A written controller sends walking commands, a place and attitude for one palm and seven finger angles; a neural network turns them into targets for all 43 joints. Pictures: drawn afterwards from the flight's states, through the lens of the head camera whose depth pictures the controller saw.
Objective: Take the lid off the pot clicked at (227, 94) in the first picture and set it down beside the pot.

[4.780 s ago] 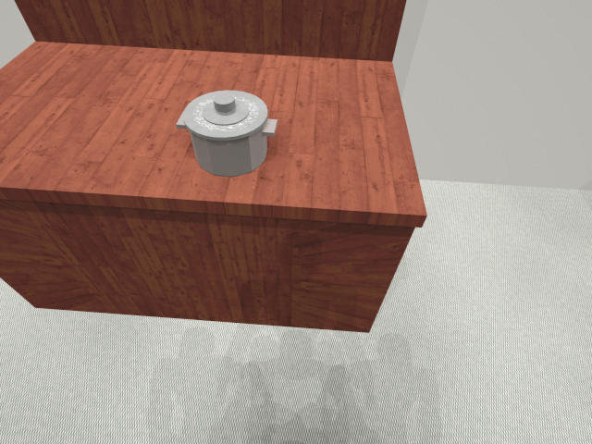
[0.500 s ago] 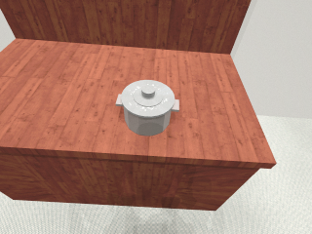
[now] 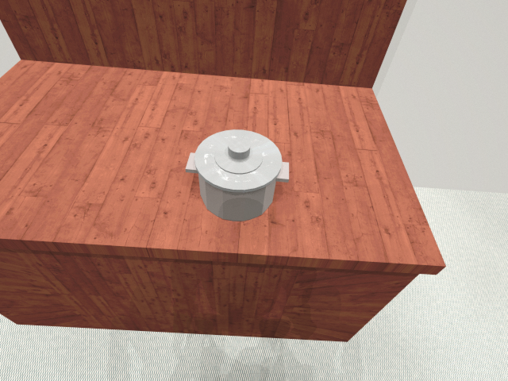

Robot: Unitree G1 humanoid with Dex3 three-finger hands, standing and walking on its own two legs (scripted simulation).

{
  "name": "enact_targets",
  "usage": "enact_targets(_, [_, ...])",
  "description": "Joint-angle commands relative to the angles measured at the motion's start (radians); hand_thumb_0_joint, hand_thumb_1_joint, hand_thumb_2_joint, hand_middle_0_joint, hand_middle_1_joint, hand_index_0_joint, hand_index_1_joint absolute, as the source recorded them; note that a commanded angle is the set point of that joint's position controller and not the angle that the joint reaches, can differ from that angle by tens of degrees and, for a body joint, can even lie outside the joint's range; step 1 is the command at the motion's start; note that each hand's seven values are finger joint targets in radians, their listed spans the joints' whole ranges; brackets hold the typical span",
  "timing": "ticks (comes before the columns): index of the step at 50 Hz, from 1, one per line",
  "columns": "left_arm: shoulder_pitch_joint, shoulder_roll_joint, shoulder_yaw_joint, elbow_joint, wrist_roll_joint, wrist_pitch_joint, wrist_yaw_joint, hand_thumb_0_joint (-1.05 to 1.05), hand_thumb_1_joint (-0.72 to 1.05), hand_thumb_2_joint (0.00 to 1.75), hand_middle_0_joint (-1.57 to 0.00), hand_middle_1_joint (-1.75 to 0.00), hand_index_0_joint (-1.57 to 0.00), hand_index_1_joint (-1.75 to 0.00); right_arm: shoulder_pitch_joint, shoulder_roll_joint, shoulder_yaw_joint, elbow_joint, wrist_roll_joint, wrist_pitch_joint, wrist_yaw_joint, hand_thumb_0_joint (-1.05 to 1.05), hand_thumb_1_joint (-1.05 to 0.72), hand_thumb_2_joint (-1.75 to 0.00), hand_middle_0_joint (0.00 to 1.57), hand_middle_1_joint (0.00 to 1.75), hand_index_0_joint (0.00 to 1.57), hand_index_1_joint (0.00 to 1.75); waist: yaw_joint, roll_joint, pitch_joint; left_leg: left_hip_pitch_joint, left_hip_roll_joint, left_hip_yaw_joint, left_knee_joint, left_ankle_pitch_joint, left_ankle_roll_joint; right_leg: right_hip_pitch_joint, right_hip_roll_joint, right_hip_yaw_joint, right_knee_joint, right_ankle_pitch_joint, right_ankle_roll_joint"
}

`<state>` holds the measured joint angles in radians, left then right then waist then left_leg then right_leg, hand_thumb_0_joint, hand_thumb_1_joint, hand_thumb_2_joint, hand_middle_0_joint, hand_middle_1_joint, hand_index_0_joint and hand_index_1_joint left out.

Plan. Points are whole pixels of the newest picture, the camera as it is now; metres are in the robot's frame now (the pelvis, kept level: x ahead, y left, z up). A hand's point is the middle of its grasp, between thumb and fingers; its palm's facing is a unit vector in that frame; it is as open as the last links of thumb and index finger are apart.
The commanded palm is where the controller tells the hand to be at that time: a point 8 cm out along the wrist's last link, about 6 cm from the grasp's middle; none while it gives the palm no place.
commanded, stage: shuffle to correct the standing spot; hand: left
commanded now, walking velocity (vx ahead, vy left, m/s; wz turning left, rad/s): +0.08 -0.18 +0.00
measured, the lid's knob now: (239, 148) +0.54 +0.07 +0.05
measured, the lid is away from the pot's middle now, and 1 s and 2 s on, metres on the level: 0.00 0.00 0.00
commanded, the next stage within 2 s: come to a stop and stand still in 0.44 s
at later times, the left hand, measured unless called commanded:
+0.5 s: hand out of the picture +0.02 +0.12 -0.19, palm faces +0.00 -0.99 -0.12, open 7.4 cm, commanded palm none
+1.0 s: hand out of the picture +0.08 +0.10 -0.18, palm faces +0.01 -0.98 -0.21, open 7.3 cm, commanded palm none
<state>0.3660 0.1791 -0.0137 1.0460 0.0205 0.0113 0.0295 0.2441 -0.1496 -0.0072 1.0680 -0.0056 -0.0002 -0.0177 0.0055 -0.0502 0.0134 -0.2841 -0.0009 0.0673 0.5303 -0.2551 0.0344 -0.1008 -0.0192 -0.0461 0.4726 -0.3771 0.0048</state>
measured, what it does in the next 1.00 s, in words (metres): steps on the spot: right foot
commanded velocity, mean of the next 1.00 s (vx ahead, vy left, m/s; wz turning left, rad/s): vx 0.03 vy -0.04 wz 0.00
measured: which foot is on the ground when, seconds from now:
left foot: down 0.00-1.00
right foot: down 0.00-0.40, up 0.42-0.68, down 0.70-1.00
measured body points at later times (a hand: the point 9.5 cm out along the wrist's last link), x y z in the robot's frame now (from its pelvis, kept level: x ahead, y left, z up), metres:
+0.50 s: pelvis +0.03 -0.05 +0.00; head +0.05 -0.01 +0.44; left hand +0.02 +0.17 -0.18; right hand +0.05 -0.27 -0.14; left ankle +0.02 +0.07 -0.73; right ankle -0.06 -0.14 -0.65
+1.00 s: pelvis +0.04 -0.09 +0.00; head +0.08 -0.08 +0.44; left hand +0.08 +0.15 -0.16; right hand +0.08 -0.32 -0.15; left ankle +0.03 +0.06 -0.73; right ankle +0.05 -0.26 -0.73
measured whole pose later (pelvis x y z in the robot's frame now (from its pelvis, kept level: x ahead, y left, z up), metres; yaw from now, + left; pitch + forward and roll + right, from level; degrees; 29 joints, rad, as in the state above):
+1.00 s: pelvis +0.04 -0.09 +0.00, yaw +0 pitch +0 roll +1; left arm 0.24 0.19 0.01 0.98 0.01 0.01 0.03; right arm 0.23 -0.16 -0.02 1.02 0.01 0.01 -0.02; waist 0.01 -0.03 0.09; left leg -0.22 0.05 0.02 0.55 -0.32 -0.05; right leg -0.28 -0.11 0.01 0.55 -0.27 0.08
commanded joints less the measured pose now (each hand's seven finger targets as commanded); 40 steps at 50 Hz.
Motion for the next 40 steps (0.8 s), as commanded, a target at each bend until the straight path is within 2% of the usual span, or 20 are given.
enact_targets(1, [0.098,0.069,0.020,-0.031,0.002,-0.011,0.000,0.00,0.90,0.90,-0.20,-0.30,-0.20,-0.30,0.050,-0.142,-0.041,-0.039,-0.005,-0.016,-0.015,0.00,-0.90,-0.90,0.20,0.30,0.20,0.30,0.001,0.111,0.052,0.075,0.199,-0.234,-0.173,0.029,0.070,-0.160,-0.021,-0.016,-0.027,0.054,-0.037])
enact_targets(8, [0.104,0.077,0.035,-0.041,0.002,-0.010,-0.002,0.00,0.90,0.90,-0.20,-0.30,-0.20,-0.30,0.046,-0.115,-0.046,-0.048,-0.007,-0.015,-0.019,0.00,-0.90,-0.90,0.20,0.30,0.20,0.30,0.001,0.021,0.039,-0.017,0.139,-0.112,-0.011,0.080,0.036,-0.092,-0.059,0.072,-0.085,0.138,-0.066])
enact_targets(12, [0.117,0.107,0.049,-0.044,0.004,-0.012,0.003,0.00,0.90,0.90,-0.20,-0.30,-0.20,-0.30,0.023,-0.067,-0.040,-0.055,-0.005,-0.017,-0.022,0.00,-0.90,-0.90,0.20,0.30,0.20,0.30,0.007,-0.127,0.043,-0.122,0.034,0.021,0.211,0.007,-0.010,0.009,-0.162,0.181,-0.118,0.474,-0.150])
enact_targets(15, [0.115,0.097,0.045,-0.040,0.011,-0.016,0.009,0.00,0.90,0.90,-0.20,-0.30,-0.20,-0.30,-0.018,-0.045,-0.039,-0.060,-0.006,-0.015,-0.025,0.00,-0.90,-0.90,0.20,0.30,0.20,0.30,0.008,-0.101,0.099,-0.177,0.030,0.025,0.284,-0.206,-0.017,0.020,-0.197,0.178,-0.077,0.801,-0.219])
enact_targets(17, [0.070,0.095,0.042,-0.053,0.006,-0.015,0.008,0.00,0.90,0.90,-0.20,-0.30,-0.20,-0.30,0.028,-0.041,-0.038,-0.046,-0.003,-0.015,-0.026,0.00,-0.90,-0.90,0.20,0.30,0.20,0.30,-0.035,-0.049,0.103,-0.065,0.025,0.025,0.127,-0.129,-0.004,-0.030,-0.156,0.118,0.016,0.886,-0.194])
enact_targets(18, [0.033,0.100,0.042,-0.062,-0.002,-0.019,0.007,0.00,0.90,0.90,-0.20,-0.30,-0.20,-0.30,0.104,-0.052,-0.040,-0.021,-0.006,-0.020,-0.026,0.00,-0.90,-0.90,0.20,0.30,0.20,0.30,-0.072,-0.025,0.067,0.069,0.047,-0.008,-0.006,0.132,0.021,-0.076,-0.102,0.060,0.148,0.914,-0.135])
enact_targets(19, [0.022,0.080,0.044,-0.082,-0.010,-0.026,0.004,0.00,0.90,0.90,-0.20,-0.30,-0.20,-0.30,0.197,-0.121,-0.055,0.000,-0.015,-0.027,-0.034,0.00,-0.90,-0.90,0.20,0.30,0.20,0.30,-0.099,0.116,-0.002,0.250,0.194,-0.215,-0.063,0.446,0.097,-0.223,-0.014,0.005,0.344,0.705,-0.063])
enact_targets(20, [-0.006,0.049,0.036,-0.107,-0.023,-0.030,0.003,0.00,0.90,0.90,-0.20,-0.30,-0.20,-0.30,0.284,-0.187,-0.068,0.016,-0.020,-0.028,-0.042,0.00,-0.90,-0.90,0.20,0.30,0.20,0.30,-0.116,0.298,-0.034,0.309,0.408,-0.470,-0.165,0.740,0.231,-0.363,0.067,-0.030,0.589,-0.059,-0.021])
enact_targets(21, [-0.022,0.082,0.041,-0.129,-0.018,-0.023,0.005,0.00,0.90,0.90,-0.20,-0.30,-0.20,-0.30,0.276,-0.199,-0.069,0.007,-0.016,-0.024,-0.038,0.00,-0.90,-0.90,0.20,0.30,0.20,0.30,-0.109,0.234,-0.035,0.277,0.463,-0.500,-0.186,0.715,0.293,-0.385,0.051,0.063,0.736,-0.227,-0.038])
enact_targets(24, [-0.038,0.066,0.053,-0.136,0.003,0.008,-0.005,0.00,0.90,0.90,-0.20,-0.30,-0.20,-0.30,0.037,-0.132,-0.059,-0.055,-0.021,-0.039,-0.031,0.00,-0.90,-0.90,0.20,0.30,0.20,0.30,0.007,0.209,0.107,0.012,0.386,-0.307,-0.216,0.350,0.199,-0.415,-0.016,0.114,0.818,-0.165,-0.037])
enact_targets(27, [-0.019,0.038,0.052,-0.147,-0.003,0.017,-0.022,0.00,0.90,0.90,-0.20,-0.30,-0.20,-0.30,-0.028,-0.154,-0.066,-0.093,-0.029,-0.044,-0.018,0.00,-0.90,-0.90,0.20,0.30,0.20,0.30,0.042,0.190,0.086,-0.082,0.314,-0.170,-0.229,0.160,0.131,-0.328,-0.035,0.061,0.653,-0.132,-0.027])
enact_targets(30, [-0.002,0.015,0.044,-0.136,-0.005,0.004,-0.019,0.00,0.90,0.90,-0.20,-0.30,-0.20,-0.30,-0.027,-0.154,-0.066,-0.101,-0.029,-0.023,-0.011,0.00,-0.90,-0.90,0.20,0.30,0.20,0.30,0.038,0.248,0.040,-0.044,0.245,-0.114,-0.155,0.086,0.083,-0.218,-0.021,-0.028,0.278,-0.062,0.000])
enact_targets(32, [0.054,0.022,0.047,-0.103,-0.004,-0.013,-0.014,0.00,0.90,0.90,-0.20,-0.30,-0.20,-0.30,-0.016,-0.143,-0.062,-0.098,-0.018,-0.013,-0.009,0.00,-0.90,-0.90,0.20,0.30,0.20,0.30,0.052,0.180,0.004,-0.047,0.187,-0.080,-0.042,0.054,0.036,-0.089,-0.005,-0.063,0.041,0.094,0.013])
enact_targets(33, [0.069,0.057,0.048,-0.088,-0.002,-0.025,-0.007,0.00,0.90,0.90,-0.20,-0.30,-0.20,-0.30,0.010,-0.105,-0.056,-0.094,-0.009,-0.010,-0.006,0.00,-0.90,-0.90,0.20,0.30,0.20,0.30,0.045,0.062,0.001,-0.057,0.118,-0.041,0.061,0.014,-0.002,-0.048,-0.040,0.001,-0.072,0.187,0.013])
enact_targets(34, [0.037,0.115,0.049,-0.091,0.000,-0.038,0.001,0.00,0.90,0.90,-0.20,-0.30,-0.20,-0.30,0.043,-0.043,-0.040,-0.105,-0.001,-0.005,-0.006,0.00,-0.90,-0.90,0.20,0.30,0.20,0.30,0.009,-0.135,-0.003,-0.126,0.055,-0.004,0.124,-0.135,-0.041,-0.025,-0.176,0.182,-0.108,0.390,-0.023])
enact_targets(35, [0.002,0.165,0.053,-0.104,0.000,-0.038,0.002,0.00,0.90,0.90,-0.20,-0.30,-0.20,-0.30,0.074,-0.023,-0.031,-0.105,0.002,0.007,-0.006,0.00,-0.90,-0.90,0.20,0.30,0.20,0.30,-0.011,-0.218,-0.041,-0.069,0.030,0.008,0.162,-0.234,-0.060,-0.083,-0.282,0.275,-0.179,0.429,-0.067])
enact_targets(36, [-0.050,0.182,0.047,-0.122,0.006,-0.033,-0.003,0.00,0.90,0.90,-0.20,-0.30,-0.20,-0.30,0.100,-0.023,-0.032,-0.092,0.000,0.012,-0.004,0.00,-0.90,-0.90,0.20,0.30,0.20,0.30,-0.031,-0.093,-0.034,0.005,0.033,-0.008,0.168,-0.234,-0.056,-0.154,-0.294,0.235,-0.195,0.309,-0.096])
enact_targets(37, [-0.080,0.180,0.051,-0.125,0.009,-0.029,-0.005,0.00,0.90,0.90,-0.20,-0.30,-0.20,-0.30,0.100,-0.012,-0.030,-0.082,-0.002,0.012,0.004,0.00,-0.90,-0.90,0.20,0.30,0.20,0.30,-0.038,-0.027,-0.008,0.060,0.021,-0.001,0.142,-0.173,-0.054,-0.249,-0.259,0.210,-0.187,0.134,-0.084])
enact_targets(39, [-0.130,0.173,0.054,-0.118,0.001,-0.026,0.000,0.00,0.90,0.90,-0.20,-0.30,-0.20,-0.30,0.096,-0.051,-0.030,-0.072,0.001,0.016,0.002,0.00,-0.90,-0.90,0.20,0.30,0.20,0.30,-0.035,-0.233,0.074,0.055,0.040,-0.011,0.077,-0.080,-0.056,-0.267,-0.201,0.174,-0.161,0.195,-0.074])
enact_targets(40, [-0.125,0.160,0.051,-0.116,0.001,-0.026,-0.001,0.00,0.90,0.90,-0.20,-0.30,-0.20,-0.30,0.107,-0.066,-0.028,-0.068,0.004,0.007,0.001,0.00,-0.90,-0.90,0.20,0.30,0.20,0.30,-0.032,-0.203,0.071,0.063,0.040,-0.026,0.009,-0.018,-0.051,-0.234,-0.180,0.143,-0.111,0.296,-0.063])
